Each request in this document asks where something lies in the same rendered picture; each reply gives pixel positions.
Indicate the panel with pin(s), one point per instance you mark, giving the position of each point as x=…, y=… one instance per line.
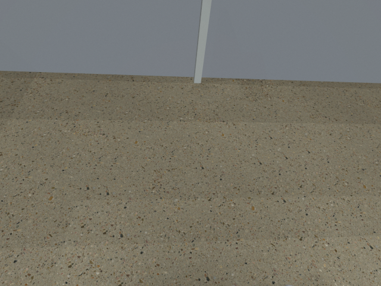
x=202, y=38

